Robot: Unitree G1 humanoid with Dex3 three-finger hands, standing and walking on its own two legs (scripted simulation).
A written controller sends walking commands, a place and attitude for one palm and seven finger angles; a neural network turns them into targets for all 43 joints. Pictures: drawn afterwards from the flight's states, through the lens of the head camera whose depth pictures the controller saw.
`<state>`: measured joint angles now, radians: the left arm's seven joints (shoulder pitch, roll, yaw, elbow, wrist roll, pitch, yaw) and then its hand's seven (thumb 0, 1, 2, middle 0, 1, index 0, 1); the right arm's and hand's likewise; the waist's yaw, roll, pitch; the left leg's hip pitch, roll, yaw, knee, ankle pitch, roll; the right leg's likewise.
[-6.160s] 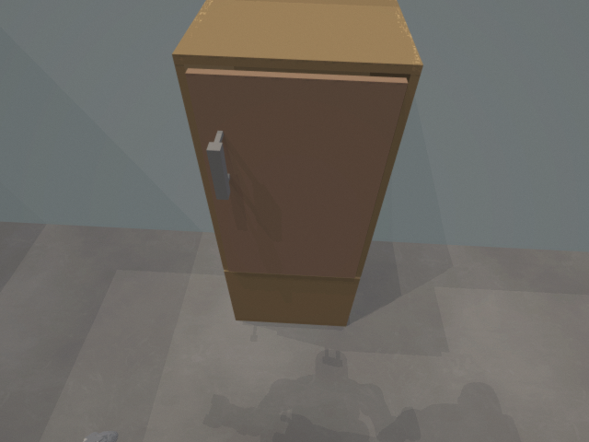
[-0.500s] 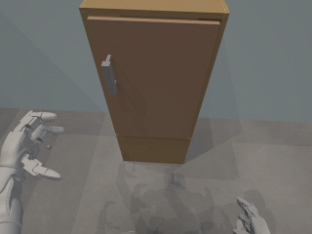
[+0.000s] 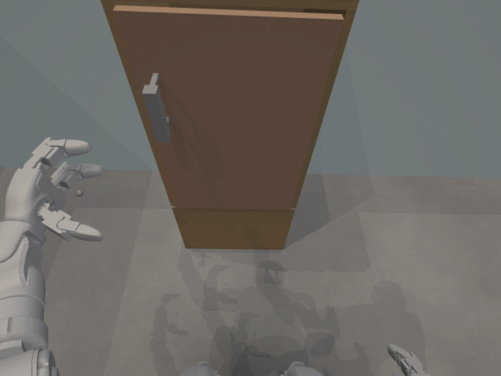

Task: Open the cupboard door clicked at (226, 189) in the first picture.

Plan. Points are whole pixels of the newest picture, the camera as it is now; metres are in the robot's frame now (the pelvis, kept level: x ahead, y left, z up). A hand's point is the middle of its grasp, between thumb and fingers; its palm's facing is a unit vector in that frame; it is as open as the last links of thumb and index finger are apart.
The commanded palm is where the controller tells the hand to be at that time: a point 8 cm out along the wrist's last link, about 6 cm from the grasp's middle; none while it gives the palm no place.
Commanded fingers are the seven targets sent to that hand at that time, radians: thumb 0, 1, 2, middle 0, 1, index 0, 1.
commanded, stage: move the hooked fingers beside the handle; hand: left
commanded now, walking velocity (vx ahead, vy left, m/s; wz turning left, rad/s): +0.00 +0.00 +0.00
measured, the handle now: (159, 108) +0.58 +0.20 +0.06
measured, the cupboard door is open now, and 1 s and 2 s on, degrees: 0 0 0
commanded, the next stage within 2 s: slide the fingers in behind the handle in 1.88 s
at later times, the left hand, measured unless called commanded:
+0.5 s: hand (99, 157) +0.44 +0.27 +0.08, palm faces +0.03 -1.00 +0.00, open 14.0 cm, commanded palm +0.42 +0.31 +0.07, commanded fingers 0.00 -0.50 0.30 -0.30 -1.20 -0.30 -1.20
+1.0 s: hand (118, 125) +0.51 +0.26 +0.07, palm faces +0.01 -1.00 +0.00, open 14.0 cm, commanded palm +0.50 +0.30 +0.07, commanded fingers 0.00 -0.50 0.30 -0.30 -1.20 -0.30 -1.20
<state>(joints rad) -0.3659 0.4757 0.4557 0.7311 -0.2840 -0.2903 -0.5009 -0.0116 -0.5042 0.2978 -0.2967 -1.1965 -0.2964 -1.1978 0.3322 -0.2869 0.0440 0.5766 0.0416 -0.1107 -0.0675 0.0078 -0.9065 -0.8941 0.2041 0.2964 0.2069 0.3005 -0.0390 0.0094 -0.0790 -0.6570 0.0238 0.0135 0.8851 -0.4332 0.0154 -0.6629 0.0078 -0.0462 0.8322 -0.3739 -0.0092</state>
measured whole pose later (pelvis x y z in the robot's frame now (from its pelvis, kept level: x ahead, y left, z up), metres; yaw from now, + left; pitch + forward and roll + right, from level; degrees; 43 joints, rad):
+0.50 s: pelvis +0.00 +0.01 -0.01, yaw -1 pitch +16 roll -2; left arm -0.68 0.56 0.48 1.05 -0.19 -0.36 -0.45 -0.01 -0.50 0.30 -0.30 -1.20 -0.30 -1.20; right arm 0.36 -0.28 0.05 0.60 0.02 -0.02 -0.05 0.00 -0.91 -0.89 0.20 0.30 0.21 0.30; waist -0.09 0.00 -0.09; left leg -0.77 0.03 0.02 0.95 -0.45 0.03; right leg -0.77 0.01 -0.04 0.87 -0.38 0.00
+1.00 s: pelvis +0.00 +0.01 -0.02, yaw -2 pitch +21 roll -4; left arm -0.93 0.70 0.51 1.23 -0.10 -0.34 -0.42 -0.01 -0.50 0.30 -0.30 -1.20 -0.30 -1.20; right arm 0.42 -0.29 0.06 0.61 0.00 0.07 -0.03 0.00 -0.91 -0.89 0.20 0.30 0.21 0.30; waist -0.18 0.01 -0.08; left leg -0.90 0.05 0.01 0.99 -0.47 0.03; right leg -0.88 0.03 -0.04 0.89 -0.38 0.01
